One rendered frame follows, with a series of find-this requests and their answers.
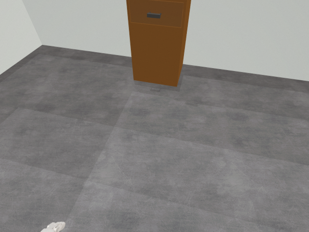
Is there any handle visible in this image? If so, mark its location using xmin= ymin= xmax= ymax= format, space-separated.
xmin=147 ymin=12 xmax=161 ymax=18

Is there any drawer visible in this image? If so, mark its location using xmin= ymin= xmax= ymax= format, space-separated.
xmin=129 ymin=0 xmax=184 ymax=27

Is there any left robot hand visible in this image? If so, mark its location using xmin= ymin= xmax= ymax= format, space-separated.
xmin=41 ymin=222 xmax=66 ymax=232

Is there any cabinet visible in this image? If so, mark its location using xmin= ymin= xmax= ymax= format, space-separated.
xmin=126 ymin=0 xmax=191 ymax=87

